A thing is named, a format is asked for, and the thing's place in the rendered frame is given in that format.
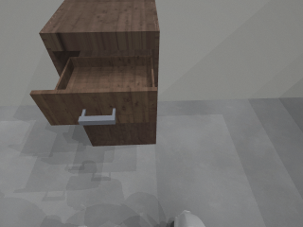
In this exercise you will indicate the right robot shin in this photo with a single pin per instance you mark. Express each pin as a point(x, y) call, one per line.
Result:
point(185, 212)

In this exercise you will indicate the cabinet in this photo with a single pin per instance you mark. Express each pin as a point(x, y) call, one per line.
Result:
point(106, 28)

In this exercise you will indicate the right robot thigh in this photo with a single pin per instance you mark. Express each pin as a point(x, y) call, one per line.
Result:
point(187, 220)

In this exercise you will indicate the drawer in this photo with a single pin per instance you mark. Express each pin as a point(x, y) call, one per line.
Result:
point(98, 85)

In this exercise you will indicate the handle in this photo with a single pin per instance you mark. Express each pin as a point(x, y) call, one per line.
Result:
point(90, 120)

